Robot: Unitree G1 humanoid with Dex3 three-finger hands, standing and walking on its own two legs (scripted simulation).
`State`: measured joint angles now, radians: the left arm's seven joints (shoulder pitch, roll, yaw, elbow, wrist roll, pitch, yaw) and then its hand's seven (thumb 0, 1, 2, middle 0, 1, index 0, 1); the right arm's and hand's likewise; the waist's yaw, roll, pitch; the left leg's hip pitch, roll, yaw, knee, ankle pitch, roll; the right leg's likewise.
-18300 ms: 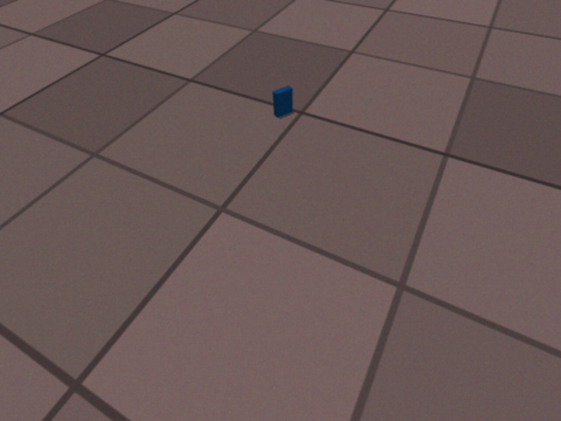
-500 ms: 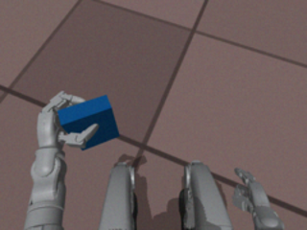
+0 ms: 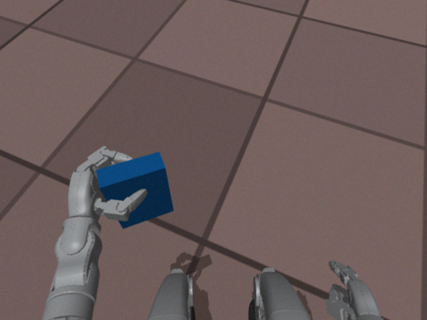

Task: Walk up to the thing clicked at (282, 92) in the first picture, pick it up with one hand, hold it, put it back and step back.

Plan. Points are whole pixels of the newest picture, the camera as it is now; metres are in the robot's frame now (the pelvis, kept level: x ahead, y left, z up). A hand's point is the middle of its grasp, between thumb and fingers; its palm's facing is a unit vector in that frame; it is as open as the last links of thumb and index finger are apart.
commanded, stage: lift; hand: left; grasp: from the side
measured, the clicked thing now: (139, 193) +0.34 +0.16 -0.02
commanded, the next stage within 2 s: hold in 0.68 s
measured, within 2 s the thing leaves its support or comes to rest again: neither
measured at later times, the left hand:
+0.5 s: hand (123, 168) +0.34 +0.17 +0.07, palm faces +0.06 -1.00 -0.02, open 8.6 cm
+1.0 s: hand (123, 160) +0.35 +0.16 +0.09, palm faces +0.04 -1.00 -0.03, open 8.6 cm
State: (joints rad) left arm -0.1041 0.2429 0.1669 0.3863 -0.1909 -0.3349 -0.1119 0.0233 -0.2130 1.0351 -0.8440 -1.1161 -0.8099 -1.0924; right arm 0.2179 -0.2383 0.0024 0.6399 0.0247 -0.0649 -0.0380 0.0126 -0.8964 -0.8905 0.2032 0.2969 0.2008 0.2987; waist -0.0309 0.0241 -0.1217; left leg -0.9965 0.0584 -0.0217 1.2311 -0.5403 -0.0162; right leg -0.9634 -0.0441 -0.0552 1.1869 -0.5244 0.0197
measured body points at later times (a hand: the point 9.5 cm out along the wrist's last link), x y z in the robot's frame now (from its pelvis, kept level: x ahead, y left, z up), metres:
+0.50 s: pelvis +0.02 -0.01 +0.05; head +0.08 +0.00 +0.49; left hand +0.34 +0.22 +0.08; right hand +0.14 -0.25 -0.07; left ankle +0.03 +0.13 -0.64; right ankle +0.03 -0.14 -0.64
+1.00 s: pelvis +0.03 -0.01 +0.06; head +0.08 -0.01 +0.51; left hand +0.34 +0.22 +0.10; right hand +0.15 -0.26 -0.05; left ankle +0.03 +0.13 -0.64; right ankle +0.03 -0.14 -0.64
